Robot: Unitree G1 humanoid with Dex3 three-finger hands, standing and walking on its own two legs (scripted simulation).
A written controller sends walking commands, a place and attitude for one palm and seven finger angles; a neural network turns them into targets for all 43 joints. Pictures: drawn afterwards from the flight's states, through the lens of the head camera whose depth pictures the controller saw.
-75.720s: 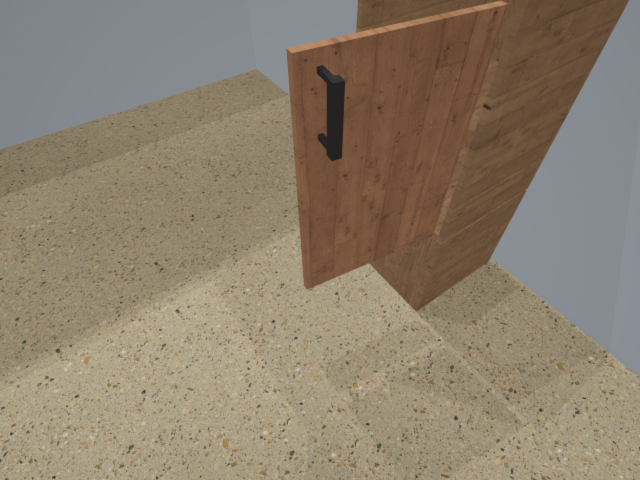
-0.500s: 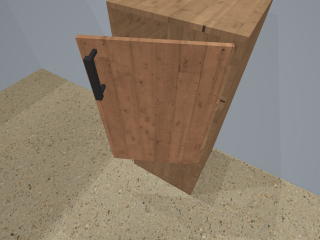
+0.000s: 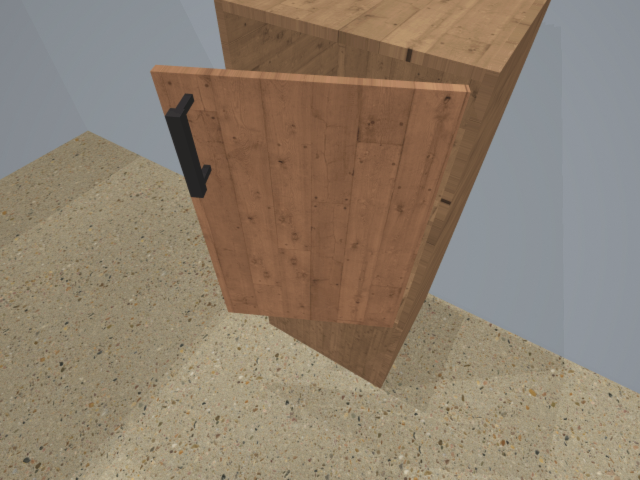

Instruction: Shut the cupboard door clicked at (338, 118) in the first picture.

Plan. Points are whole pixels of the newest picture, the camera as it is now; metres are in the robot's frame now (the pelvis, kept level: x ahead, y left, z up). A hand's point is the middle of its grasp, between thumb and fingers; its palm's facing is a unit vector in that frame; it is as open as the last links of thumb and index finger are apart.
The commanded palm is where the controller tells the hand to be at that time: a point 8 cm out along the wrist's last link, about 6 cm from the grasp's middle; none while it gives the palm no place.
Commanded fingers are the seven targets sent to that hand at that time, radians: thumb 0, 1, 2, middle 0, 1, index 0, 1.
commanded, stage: look again from close up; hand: left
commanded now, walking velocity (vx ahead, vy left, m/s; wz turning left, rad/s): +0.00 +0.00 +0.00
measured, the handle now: (192, 147) +0.49 +0.21 +0.15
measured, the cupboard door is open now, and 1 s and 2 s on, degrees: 26 26 26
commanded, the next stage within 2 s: raise the hand and make a fist in 0.12 s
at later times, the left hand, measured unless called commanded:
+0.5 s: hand (201, 409) +0.19 +0.15 +0.03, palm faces +0.05 -1.00 -0.02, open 6.8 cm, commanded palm +0.10 +0.21 -0.03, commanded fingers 0.00 0.90 0.90 -0.46 -0.58 -0.46 -0.58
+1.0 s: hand (182, 446) +0.15 +0.16 +0.02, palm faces -0.14 -0.99 -0.03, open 4.4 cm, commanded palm +0.11 +0.23 +0.04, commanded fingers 0.00 0.90 0.90 -0.92 -1.08 -0.92 -1.08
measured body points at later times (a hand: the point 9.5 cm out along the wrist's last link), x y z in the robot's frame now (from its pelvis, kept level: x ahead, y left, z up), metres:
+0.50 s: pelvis -0.04 +0.00 -0.03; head -0.04 -0.03 +0.42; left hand +0.18 +0.20 +0.03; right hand +0.12 -0.26 -0.12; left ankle -0.01 +0.11 -0.74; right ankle -0.06 -0.09 -0.74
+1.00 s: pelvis -0.07 +0.01 -0.05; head -0.05 +0.00 +0.40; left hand +0.16 +0.22 +0.02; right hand +0.10 -0.20 -0.13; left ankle -0.01 +0.11 -0.74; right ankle -0.06 -0.09 -0.74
